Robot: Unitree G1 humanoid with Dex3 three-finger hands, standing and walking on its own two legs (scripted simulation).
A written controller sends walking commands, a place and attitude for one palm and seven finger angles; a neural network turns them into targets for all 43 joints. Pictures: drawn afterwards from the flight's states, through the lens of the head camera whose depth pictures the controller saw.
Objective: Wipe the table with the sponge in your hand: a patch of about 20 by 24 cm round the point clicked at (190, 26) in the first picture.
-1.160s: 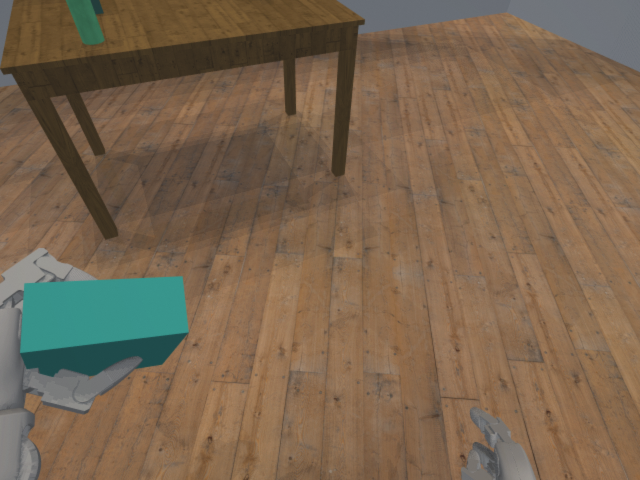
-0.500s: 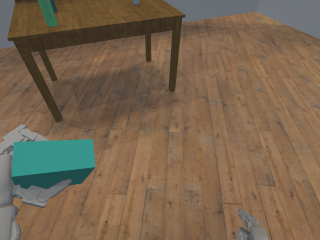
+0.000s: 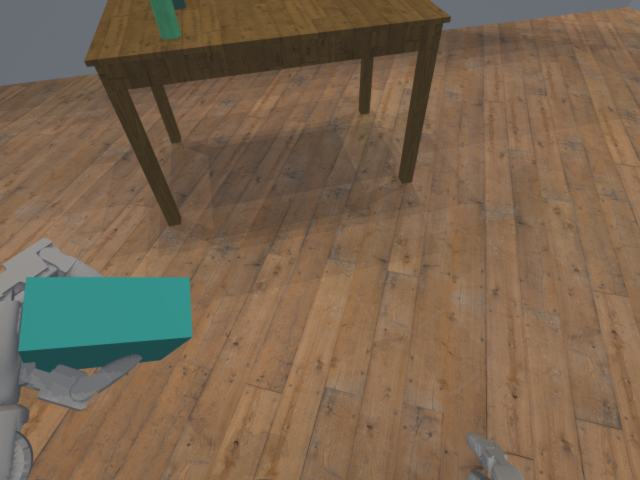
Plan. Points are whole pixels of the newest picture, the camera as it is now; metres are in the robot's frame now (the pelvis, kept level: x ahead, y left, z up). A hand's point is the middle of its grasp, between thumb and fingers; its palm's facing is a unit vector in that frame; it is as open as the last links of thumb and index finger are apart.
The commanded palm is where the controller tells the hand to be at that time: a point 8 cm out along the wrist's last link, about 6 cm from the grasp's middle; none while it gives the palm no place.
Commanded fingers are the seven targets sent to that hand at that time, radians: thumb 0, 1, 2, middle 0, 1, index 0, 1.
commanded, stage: walk to a spot facing it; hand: left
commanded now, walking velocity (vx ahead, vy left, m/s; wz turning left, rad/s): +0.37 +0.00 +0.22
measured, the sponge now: (130, 325) +0.23 +0.19 +0.16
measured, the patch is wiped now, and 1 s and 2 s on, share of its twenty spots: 0.00 0.00 0.00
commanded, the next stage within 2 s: none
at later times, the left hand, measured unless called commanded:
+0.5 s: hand (127, 206) +0.35 +0.22 +0.20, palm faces +0.45 -0.76 -0.46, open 9.7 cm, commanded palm +0.29 +0.27 +0.19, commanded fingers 0.00 0.10 1.30 -1.20 -1.60 -1.20 -1.60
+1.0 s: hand (170, 137) +0.48 +0.22 +0.19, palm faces +0.57 -0.70 -0.43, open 9.7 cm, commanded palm +0.43 +0.25 +0.19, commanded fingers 0.00 0.10 1.30 -1.20 -1.60 -1.20 -1.60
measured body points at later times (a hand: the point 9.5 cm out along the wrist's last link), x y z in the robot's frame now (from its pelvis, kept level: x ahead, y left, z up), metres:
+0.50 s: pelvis +0.15 -0.02 +0.01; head +0.18 -0.03 +0.45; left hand +0.32 +0.26 +0.22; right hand +0.35 -0.20 -0.08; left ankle +0.15 +0.13 -0.72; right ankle +0.19 -0.14 -0.69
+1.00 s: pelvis +0.32 -0.05 -0.01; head +0.35 -0.04 +0.44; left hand +0.44 +0.25 +0.22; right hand +0.54 -0.28 -0.08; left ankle +0.38 +0.07 -0.73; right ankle +0.25 -0.15 -0.71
